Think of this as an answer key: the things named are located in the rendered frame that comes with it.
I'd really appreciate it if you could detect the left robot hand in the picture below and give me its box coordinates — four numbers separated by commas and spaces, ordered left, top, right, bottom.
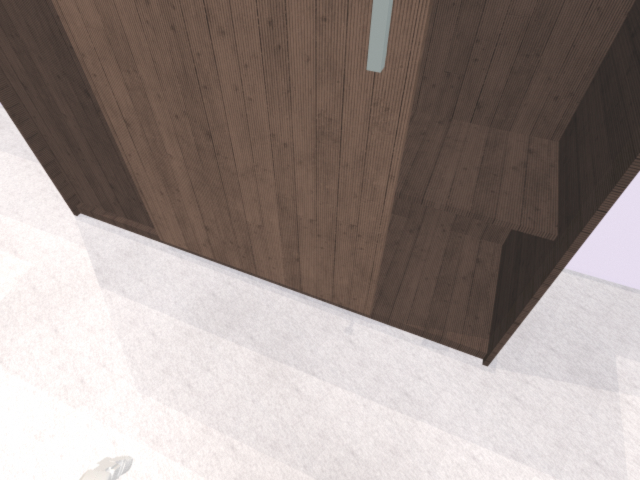
79, 456, 133, 480

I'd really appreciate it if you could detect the handle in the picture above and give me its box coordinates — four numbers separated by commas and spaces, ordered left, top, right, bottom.
366, 0, 393, 73

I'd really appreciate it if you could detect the wardrobe door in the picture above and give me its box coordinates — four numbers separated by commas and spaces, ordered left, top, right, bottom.
0, 0, 155, 228
52, 0, 433, 316

